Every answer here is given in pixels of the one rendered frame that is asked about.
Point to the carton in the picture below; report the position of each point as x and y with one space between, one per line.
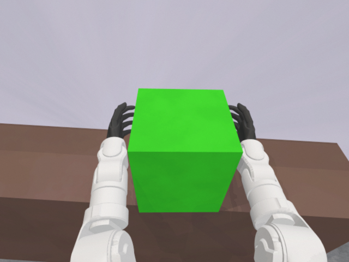
183 150

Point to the robot right forearm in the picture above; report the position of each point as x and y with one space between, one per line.
263 191

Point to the left robot hand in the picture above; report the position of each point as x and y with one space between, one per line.
117 125

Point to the robot left forearm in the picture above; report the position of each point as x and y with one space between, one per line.
107 209

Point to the pedestal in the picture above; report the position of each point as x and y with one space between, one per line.
46 176

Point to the right robot hand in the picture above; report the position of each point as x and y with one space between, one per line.
245 128

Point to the robot right upper arm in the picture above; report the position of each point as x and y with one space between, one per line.
287 243

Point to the robot left upper arm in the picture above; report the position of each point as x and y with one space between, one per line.
109 246

